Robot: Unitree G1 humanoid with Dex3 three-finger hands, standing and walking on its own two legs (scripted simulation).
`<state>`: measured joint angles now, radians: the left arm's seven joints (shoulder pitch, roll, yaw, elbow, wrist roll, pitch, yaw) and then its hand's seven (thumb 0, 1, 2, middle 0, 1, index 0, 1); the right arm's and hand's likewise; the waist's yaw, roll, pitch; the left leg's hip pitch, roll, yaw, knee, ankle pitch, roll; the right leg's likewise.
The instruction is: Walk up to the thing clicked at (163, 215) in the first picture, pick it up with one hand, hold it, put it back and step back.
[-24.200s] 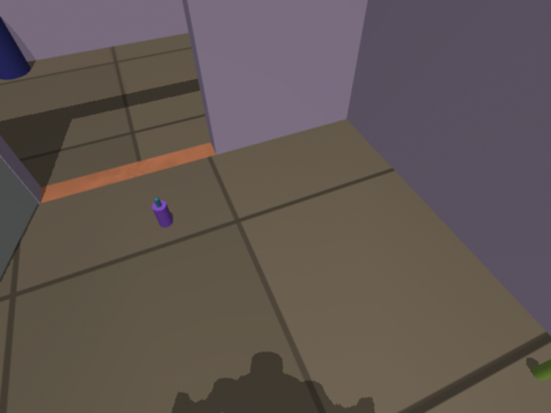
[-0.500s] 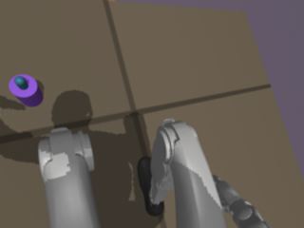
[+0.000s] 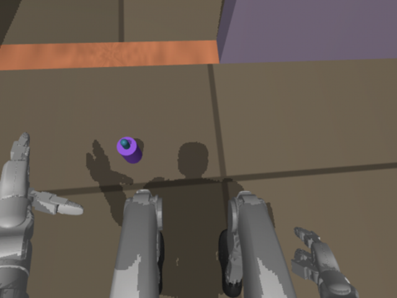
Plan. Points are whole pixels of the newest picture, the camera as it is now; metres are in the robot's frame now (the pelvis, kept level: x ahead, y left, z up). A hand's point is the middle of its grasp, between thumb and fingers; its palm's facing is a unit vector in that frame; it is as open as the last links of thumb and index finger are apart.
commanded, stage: home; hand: left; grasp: from the side
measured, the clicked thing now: (128, 149) +0.47 +0.23 -0.39
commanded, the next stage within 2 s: none
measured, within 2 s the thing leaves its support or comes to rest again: neither
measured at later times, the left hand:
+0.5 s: hand (18, 211) +0.26 +0.23 +0.11, palm faces +0.19 -0.92 -0.35, open 17.2 cm
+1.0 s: hand out of the picture +0.22 +0.21 +0.18, palm faces +0.18 -0.94 -0.29, open 17.4 cm
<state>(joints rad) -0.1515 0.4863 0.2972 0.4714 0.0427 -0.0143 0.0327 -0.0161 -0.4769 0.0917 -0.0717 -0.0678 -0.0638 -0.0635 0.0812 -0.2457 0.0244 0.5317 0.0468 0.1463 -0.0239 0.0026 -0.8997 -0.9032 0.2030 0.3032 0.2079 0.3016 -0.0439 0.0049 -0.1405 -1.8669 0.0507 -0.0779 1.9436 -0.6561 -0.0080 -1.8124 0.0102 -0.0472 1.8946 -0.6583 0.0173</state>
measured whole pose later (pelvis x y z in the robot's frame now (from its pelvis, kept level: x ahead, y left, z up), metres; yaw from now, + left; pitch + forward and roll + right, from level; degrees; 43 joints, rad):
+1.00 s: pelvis +0.08 +0.01 +0.24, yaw +5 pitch +9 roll -2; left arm 0.48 0.22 -0.02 -0.02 -0.02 0.29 0.15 -0.01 -0.52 0.06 -0.06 -0.06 -0.05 -0.05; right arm 0.27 -0.20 0.04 0.47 0.01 -0.11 -0.18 0.01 -0.89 -0.90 0.20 0.30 0.21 0.30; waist -0.02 0.04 -0.11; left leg -0.66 0.03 -0.03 0.98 -0.48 0.00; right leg -0.60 -0.01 -0.04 0.92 -0.47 0.02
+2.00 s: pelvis +0.07 +0.00 +0.25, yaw +5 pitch +8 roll -2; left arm 0.46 0.20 -0.01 0.00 -0.02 0.27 0.13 -0.01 -0.51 0.07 -0.06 -0.06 -0.06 -0.06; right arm 0.27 -0.21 0.03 0.51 0.01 -0.13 -0.18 0.01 -0.90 -0.90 0.20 0.30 0.21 0.30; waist -0.02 0.04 -0.10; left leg -0.63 0.04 -0.03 0.95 -0.45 -0.02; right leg -0.58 -0.01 -0.05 0.90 -0.46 0.01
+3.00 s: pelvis +0.07 +0.00 +0.26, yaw +5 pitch +2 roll +0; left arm 0.25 0.28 -0.01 0.52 0.06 0.05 0.02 0.00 0.70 0.85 -0.21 -0.30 -0.20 -0.29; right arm 0.18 -0.27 0.00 0.77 -0.07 -0.04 -0.04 0.01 -0.90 -0.90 0.20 0.30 0.21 0.30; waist 0.02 -0.01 0.00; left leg -0.46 0.01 -0.01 0.83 -0.39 -0.01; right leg -0.44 -0.04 -0.02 0.84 -0.43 0.01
